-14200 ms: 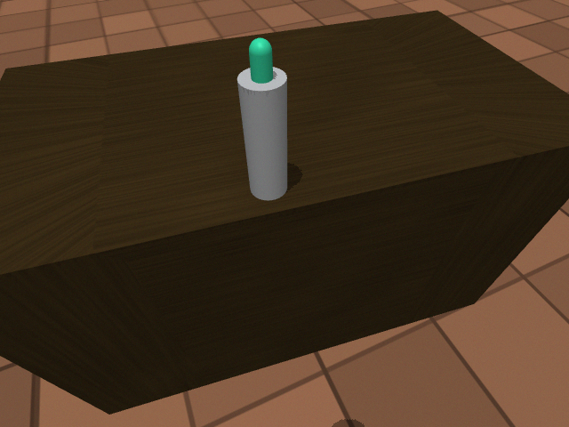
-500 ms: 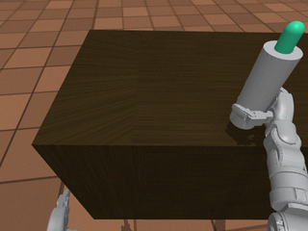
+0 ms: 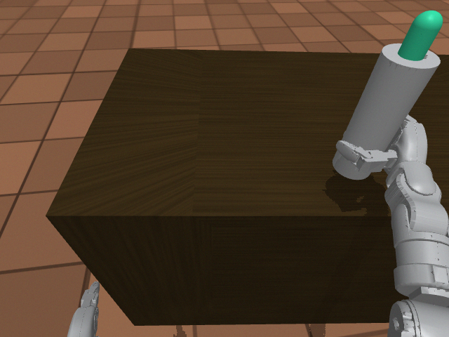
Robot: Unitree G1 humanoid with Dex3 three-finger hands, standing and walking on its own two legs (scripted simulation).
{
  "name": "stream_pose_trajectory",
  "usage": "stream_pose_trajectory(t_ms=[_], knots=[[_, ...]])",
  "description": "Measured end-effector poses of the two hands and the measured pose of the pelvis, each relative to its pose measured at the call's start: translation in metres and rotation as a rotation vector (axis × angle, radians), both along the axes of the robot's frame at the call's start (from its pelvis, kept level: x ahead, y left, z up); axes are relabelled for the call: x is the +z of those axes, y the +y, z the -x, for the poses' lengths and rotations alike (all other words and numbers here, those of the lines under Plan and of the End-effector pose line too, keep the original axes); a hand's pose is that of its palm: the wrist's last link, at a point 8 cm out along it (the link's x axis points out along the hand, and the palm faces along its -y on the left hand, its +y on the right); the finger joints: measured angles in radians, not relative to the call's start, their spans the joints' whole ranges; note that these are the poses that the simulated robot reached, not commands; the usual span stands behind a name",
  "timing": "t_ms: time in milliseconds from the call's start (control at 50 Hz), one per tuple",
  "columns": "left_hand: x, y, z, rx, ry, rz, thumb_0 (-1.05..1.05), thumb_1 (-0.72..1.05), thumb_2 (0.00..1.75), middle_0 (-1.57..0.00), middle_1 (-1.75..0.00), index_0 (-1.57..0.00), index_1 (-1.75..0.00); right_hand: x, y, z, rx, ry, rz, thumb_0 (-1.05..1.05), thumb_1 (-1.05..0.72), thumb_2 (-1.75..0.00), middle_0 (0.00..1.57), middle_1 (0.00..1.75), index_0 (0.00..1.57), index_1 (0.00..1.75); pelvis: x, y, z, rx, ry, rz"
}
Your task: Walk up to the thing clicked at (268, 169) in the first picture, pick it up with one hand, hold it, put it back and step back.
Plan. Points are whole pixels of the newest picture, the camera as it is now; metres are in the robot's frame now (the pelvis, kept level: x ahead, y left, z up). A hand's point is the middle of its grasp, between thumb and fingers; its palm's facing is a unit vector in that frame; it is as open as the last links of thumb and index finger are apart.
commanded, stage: lift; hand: right
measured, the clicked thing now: (382, 107) +0.40 -0.21 +0.24
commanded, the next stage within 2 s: hold in 1.04 s
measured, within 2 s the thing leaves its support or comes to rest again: neither
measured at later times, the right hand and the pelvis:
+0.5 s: hand (384, 114) +0.37 -0.19 +0.25, palm faces +0.19 +0.98 -0.02, open 9.8 cm; pelvis +0.00 +0.00 +0.00, yaw -1 degrees
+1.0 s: hand (399, 95) +0.34 -0.17 +0.30, palm faces +0.18 +0.98 -0.01, open 9.9 cm; pelvis -0.01 +0.01 +0.00, yaw -2 degrees
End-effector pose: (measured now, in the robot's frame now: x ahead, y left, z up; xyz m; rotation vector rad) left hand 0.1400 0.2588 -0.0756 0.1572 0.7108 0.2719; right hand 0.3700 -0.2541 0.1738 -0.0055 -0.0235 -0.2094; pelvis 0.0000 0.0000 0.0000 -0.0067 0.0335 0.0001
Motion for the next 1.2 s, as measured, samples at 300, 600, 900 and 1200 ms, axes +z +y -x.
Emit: stream_pose_trajectory(t_ms=[300,600,900,1200], knots=[[0.004,-0.004,-0.015,-0.024,-0.038,0.024,-0.01,-0.52,0.04,-0.06,-0.06,-0.06,-0.06,0.044,0.010,0.015,0.002,-0.073,0.021,0.00,0.35,-1.07,0.72,1.06,0.72,1.06,0.002,0.001,-0.003,-0.008,-0.032,-0.001],[0.002,-0.004,-0.015,-0.066,-0.059,0.054,-0.01,-0.53,0.05,-0.05,-0.05,-0.05,-0.05,0.090,0.019,0.043,0.026,-0.070,0.023,0.00,0.37,-1.09,0.73,1.06,0.73,1.06,0.003,0.004,0.004,-0.024,-0.065,0.003],[0.004,-0.001,-0.013,-0.089,-0.109,0.053,-0.01,-0.54,0.05,-0.05,-0.05,-0.04,-0.05,0.119,0.033,0.061,0.043,-0.067,0.022,0.00,0.38,-1.11,0.73,1.07,0.73,1.07,0.003,0.006,0.012,-0.030,-0.080,0.003],[0.002,-0.009,-0.014,-0.115,-0.119,0.058,-0.01,-0.54,0.06,-0.05,-0.04,-0.04,-0.05,0.131,0.035,0.067,0.035,-0.049,0.019,0.00,0.39,-1.13,0.73,1.08,0.73,1.08,0.003,0.005,0.014,-0.033,-0.085,0.004]])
